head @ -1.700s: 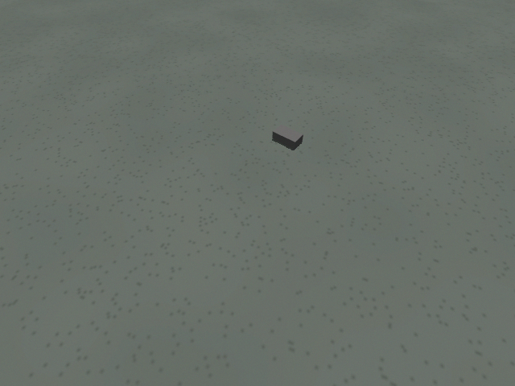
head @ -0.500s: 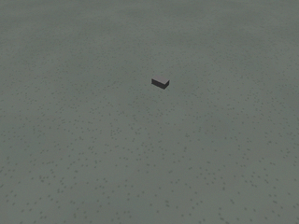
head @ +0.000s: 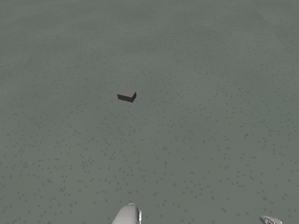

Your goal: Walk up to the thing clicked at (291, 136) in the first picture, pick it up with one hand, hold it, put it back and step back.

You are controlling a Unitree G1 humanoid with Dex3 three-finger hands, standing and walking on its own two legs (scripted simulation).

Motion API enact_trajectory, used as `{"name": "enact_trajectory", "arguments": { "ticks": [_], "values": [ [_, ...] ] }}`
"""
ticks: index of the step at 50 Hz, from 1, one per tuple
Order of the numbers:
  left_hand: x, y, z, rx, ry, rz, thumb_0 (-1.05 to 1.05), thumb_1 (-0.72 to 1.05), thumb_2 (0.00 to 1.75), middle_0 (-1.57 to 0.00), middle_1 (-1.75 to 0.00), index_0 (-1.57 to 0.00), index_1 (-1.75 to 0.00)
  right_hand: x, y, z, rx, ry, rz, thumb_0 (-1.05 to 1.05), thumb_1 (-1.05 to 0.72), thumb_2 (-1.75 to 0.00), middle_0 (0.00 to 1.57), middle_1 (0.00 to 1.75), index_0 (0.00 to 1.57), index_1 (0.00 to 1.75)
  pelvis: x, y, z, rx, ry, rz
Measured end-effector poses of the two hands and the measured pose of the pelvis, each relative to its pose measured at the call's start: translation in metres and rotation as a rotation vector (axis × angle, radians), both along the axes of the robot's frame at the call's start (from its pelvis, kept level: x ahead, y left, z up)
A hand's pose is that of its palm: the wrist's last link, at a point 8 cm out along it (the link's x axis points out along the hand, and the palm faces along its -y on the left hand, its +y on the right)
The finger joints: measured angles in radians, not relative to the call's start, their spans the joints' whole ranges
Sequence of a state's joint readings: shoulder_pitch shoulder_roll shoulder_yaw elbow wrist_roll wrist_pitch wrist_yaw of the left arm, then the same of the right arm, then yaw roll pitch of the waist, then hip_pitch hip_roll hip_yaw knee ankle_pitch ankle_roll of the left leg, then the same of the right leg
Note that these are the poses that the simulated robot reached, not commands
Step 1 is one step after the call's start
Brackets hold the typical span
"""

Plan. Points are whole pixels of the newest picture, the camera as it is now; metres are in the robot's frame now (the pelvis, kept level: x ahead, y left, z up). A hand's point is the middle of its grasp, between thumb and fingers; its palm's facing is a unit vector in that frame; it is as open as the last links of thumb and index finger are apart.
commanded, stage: walk up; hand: left
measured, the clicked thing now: (126, 94) +1.34 +0.39 -0.74
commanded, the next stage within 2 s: none
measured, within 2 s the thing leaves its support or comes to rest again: neither
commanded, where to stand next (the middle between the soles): +0.84 +0.28 m, yaw -19 degrees
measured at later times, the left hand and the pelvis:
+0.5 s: hand (68, 148) +0.38 +0.38 -0.13, palm faces -0.20 -0.89 -0.42, open 7.4 cm; pelvis +0.25 +0.11 +0.00, yaw -8 degrees
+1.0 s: hand (67, 119) +0.54 +0.45 -0.14, palm faces -0.22 -0.85 -0.48, open 7.4 cm; pelvis +0.44 +0.17 -0.02, yaw -13 degrees
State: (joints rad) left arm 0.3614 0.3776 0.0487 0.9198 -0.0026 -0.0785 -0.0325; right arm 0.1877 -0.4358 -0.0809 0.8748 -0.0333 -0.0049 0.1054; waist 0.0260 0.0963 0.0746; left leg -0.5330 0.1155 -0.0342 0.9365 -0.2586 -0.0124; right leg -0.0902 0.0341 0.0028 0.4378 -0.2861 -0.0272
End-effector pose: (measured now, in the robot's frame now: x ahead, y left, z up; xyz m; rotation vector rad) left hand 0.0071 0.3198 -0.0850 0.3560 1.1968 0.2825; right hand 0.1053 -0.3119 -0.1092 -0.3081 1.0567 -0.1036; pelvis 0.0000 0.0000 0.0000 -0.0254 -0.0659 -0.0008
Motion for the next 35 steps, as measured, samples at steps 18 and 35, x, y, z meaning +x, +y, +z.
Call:
{"name": "enact_trajectory", "arguments": {
  "ticks": [18,35],
  "values": [
    [0.27,0.097,-0.026,-0.012,-0.019,-0.215,0.01,0.91,0.9,-0.21,-0.3,-0.21,-0.3,0.132,0.088,0.02,-0.062,-0.038,-0.182,0.0,-0.9,-0.89,0.2,0.3,0.21,0.3,0.186,0.095,-0.007,0.006,0.022,-0.101],
    [0.495,0.082,-0.004,0.043,-0.166,-0.348,0.01,0.91,0.9,-0.21,-0.3,-0.21,-0.3,0.195,0.108,-0.038,0.007,0.14,-0.291,0.0,-0.9,-0.89,0.2,0.3,0.21,0.3,0.341,0.108,-0.025,0.013,0.016,-0.183]
  ]
}}
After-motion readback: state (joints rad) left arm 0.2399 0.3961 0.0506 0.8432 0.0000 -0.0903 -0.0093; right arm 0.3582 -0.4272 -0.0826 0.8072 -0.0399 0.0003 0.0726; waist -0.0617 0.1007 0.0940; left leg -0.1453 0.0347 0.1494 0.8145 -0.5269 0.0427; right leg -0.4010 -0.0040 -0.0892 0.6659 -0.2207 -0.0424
